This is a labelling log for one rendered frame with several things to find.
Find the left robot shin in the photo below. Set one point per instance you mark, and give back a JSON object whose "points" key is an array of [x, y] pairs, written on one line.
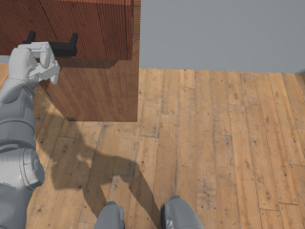
{"points": [[111, 202]]}

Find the cabinet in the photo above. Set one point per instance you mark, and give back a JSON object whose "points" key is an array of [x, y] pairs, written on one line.
{"points": [[98, 90]]}

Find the robot left forearm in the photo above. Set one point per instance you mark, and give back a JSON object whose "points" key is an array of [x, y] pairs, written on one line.
{"points": [[17, 121]]}

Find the handle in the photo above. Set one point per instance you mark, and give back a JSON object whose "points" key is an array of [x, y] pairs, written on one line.
{"points": [[58, 48]]}

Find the robot shin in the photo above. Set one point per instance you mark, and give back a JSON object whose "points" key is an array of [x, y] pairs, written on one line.
{"points": [[173, 197], [111, 202]]}

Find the right robot shin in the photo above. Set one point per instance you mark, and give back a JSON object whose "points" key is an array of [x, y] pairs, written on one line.
{"points": [[173, 197]]}

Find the left robot upper arm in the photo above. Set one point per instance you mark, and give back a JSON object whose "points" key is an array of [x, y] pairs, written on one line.
{"points": [[20, 174]]}

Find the robot left hand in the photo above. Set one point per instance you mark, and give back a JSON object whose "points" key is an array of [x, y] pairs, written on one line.
{"points": [[23, 66]]}

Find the drawer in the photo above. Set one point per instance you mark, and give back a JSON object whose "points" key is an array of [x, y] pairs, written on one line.
{"points": [[104, 27]]}

